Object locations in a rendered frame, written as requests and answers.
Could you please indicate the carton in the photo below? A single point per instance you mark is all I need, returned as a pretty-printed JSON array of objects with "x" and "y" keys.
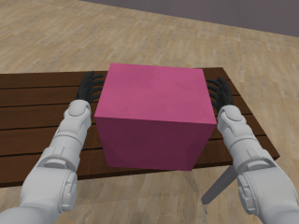
[{"x": 154, "y": 117}]

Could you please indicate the robot right hand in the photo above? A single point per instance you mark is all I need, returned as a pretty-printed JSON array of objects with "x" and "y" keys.
[{"x": 224, "y": 92}]

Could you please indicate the robot left forearm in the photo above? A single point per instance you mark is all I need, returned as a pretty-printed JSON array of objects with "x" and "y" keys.
[{"x": 68, "y": 141}]

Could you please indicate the robot left hand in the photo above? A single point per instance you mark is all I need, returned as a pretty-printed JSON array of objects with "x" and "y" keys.
[{"x": 86, "y": 89}]

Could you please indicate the right robot upper arm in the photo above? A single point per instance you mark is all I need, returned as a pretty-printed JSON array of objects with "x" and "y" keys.
[{"x": 268, "y": 194}]

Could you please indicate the robot right forearm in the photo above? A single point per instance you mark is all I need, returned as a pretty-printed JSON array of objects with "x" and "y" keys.
[{"x": 243, "y": 146}]

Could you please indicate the table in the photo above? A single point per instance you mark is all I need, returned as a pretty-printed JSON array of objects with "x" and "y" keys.
[{"x": 32, "y": 107}]

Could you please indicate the left robot upper arm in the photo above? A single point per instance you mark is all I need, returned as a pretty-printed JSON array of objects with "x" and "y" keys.
[{"x": 48, "y": 192}]

